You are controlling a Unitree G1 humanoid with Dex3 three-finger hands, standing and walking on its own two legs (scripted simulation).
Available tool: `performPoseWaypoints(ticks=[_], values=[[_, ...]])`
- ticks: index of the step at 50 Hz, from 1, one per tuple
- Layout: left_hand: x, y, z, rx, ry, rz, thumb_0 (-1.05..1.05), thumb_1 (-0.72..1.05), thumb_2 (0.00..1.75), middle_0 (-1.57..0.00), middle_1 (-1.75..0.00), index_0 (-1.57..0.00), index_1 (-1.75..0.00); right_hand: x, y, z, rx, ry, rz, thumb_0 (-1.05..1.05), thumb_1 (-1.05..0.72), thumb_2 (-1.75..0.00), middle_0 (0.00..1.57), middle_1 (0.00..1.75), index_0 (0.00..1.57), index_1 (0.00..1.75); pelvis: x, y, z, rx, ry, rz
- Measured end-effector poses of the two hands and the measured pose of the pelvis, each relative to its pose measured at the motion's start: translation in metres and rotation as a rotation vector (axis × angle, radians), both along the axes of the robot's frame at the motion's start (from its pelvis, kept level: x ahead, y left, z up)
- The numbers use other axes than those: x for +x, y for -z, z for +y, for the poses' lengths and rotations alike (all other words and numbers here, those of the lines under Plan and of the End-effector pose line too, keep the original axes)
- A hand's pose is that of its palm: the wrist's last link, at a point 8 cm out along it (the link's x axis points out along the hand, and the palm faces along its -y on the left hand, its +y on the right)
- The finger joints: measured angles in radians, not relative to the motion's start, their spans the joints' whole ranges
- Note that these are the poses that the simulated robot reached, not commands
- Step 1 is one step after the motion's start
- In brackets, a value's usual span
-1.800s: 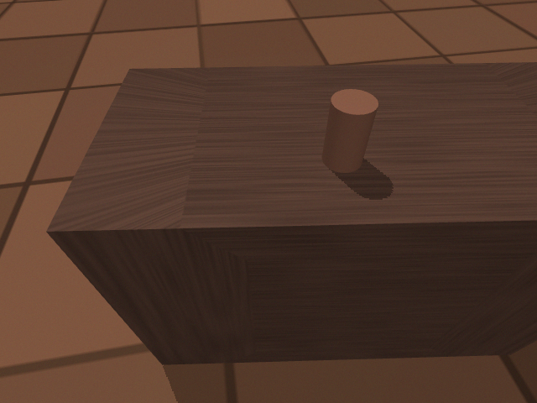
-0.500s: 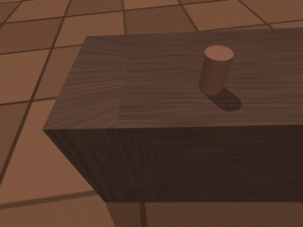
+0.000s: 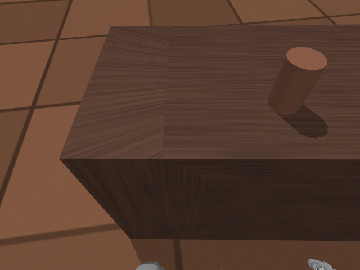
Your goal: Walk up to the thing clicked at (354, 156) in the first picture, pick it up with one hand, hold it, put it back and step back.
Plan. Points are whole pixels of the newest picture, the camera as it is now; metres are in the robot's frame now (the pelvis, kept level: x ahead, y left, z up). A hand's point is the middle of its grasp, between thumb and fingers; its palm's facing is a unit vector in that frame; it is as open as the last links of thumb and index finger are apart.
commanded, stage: walk up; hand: right
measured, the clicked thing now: (293, 82) +0.51 -0.25 +0.12
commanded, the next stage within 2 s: stand in 1.62 s
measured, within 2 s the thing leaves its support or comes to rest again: neither
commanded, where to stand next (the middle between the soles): +0.04 -0.03 m, yaw -1 degrees
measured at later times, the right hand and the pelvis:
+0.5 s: hand out of the picture +0.07 -0.30 -0.14, palm faces +0.04 +0.91 -0.40, open 7.4 cm; pelvis +0.00 -0.02 +0.00, yaw -2 degrees
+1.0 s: hand out of the picture +0.06 -0.28 -0.12, palm faces -0.01 +0.94 -0.34, open 7.4 cm; pelvis -0.02 -0.02 +0.03, yaw -1 degrees
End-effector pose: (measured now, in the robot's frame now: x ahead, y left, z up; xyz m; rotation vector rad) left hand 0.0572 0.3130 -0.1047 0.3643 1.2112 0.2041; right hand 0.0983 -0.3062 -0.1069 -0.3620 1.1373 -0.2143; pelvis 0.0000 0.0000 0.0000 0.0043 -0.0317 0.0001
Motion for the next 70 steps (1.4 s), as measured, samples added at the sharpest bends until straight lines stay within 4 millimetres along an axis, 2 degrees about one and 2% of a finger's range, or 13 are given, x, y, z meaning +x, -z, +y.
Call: performPoseWaypoints(ticks=[3, 6, 13, 17, 20, 24, 29, 37, 45, 60, 70], values=[[0.012, 0.002, -0.003, -0.019, 0.022, -0.018, 0.01, 0.90, 0.89, -0.20, -0.30, -0.21, -0.30, 0.006, -0.009, 0.000, -0.027, -0.007, -0.016, 0.00, -0.90, -0.90, 0.20, 0.30, 0.20, 0.30, 0.002, -0.003, 0.005, 0.002, 0.006, 0.013], [0.024, 0.012, 0.000, -0.043, 0.028, -0.037, 0.01, 0.90, 0.89, -0.20, -0.30, -0.21, -0.30, 0.006, -0.016, 0.001, -0.062, -0.025, -0.032, 0.00, -0.90, -0.90, 0.20, 0.30, 0.20, 0.30, 0.004, 0.001, 0.010, 0.007, 0.004, 0.013], [0.049, 0.013, -0.005, -0.077, 0.029, -0.057, 0.01, 0.90, 0.89, -0.20, -0.30, -0.21, -0.30, -0.013, -0.035, 0.000, -0.085, -0.015, -0.021, 0.00, -0.90, -0.90, 0.20, 0.30, 0.20, 0.30, 0.006, -0.008, 0.007, -0.014, 0.016, -0.005], [0.056, 0.008, -0.011, -0.069, 0.055, -0.066, 0.01, 0.91, 0.89, -0.20, -0.30, -0.21, -0.30, -0.024, -0.035, -0.011, -0.082, 0.004, -0.011, 0.00, -0.90, -0.90, 0.20, 0.30, 0.20, 0.30, 0.003, -0.010, 0.000, -0.023, 0.029, -0.008], [0.058, 0.006, -0.017, -0.041, 0.071, -0.070, 0.01, 0.91, 0.89, -0.20, -0.30, -0.21, -0.30, -0.031, -0.025, -0.023, -0.064, 0.020, -0.006, 0.00, -0.90, -0.90, 0.20, 0.30, 0.20, 0.30, 0.000, -0.005, -0.010, -0.021, 0.038, -0.010], [0.049, 0.000, -0.027, -0.010, 0.079, -0.071, 0.01, 0.91, 0.89, -0.20, -0.30, -0.20, -0.30, -0.037, -0.009, -0.034, -0.028, 0.058, 0.010, 0.00, -0.90, -0.90, 0.20, 0.30, 0.20, 0.30, -0.004, -0.001, -0.020, -0.032, 0.038, -0.021], [0.043, -0.007, -0.035, -0.009, 0.080, -0.071, 0.01, 0.90, 0.89, -0.20, -0.30, -0.21, -0.30, -0.044, 0.000, -0.030, 0.015, 0.063, 0.017, 0.00, -0.90, -0.90, 0.20, 0.30, 0.20, 0.30, -0.007, -0.004, -0.021, -0.011, 0.030, -0.016], [0.040, -0.013, -0.046, -0.052, 0.044, -0.093, 0.01, 0.90, 0.89, -0.20, -0.30, -0.21, -0.30, -0.057, -0.005, -0.015, 0.061, 0.037, 0.065, 0.00, -0.90, -0.90, 0.20, 0.30, 0.20, 0.30, -0.014, -0.016, -0.025, 0.001, 0.025, -0.025], [0.029, -0.016, -0.049, -0.072, 0.020, -0.067, 0.01, 0.90, 0.89, -0.20, -0.30, -0.21, -0.30, -0.052, -0.015, -0.014, 0.061, 0.028, 0.056, 0.00, -0.90, -0.90, 0.20, 0.30, 0.20, 0.30, -0.019, -0.026, -0.025, -0.003, 0.020, -0.021], [-0.006, -0.011, -0.038, -0.070, -0.040, 0.024, 0.01, 0.91, 0.89, -0.20, -0.30, -0.21, -0.30, -0.039, -0.023, -0.014, 0.044, 0.026, 0.054, 0.00, -0.90, -0.90, 0.20, 0.30, 0.20, 0.30, -0.018, -0.030, -0.021, -0.007, 0.016, -0.013], [-0.011, -0.011, -0.035, -0.066, -0.050, 0.045, 0.01, 0.91, 0.90, -0.20, -0.30, -0.20, -0.30, -0.034, -0.021, -0.007, 0.058, 0.024, 0.064, 0.00, -0.90, -0.90, 0.20, 0.30, 0.20, 0.30, -0.015, -0.031, -0.019, -0.008, 0.013, -0.007]])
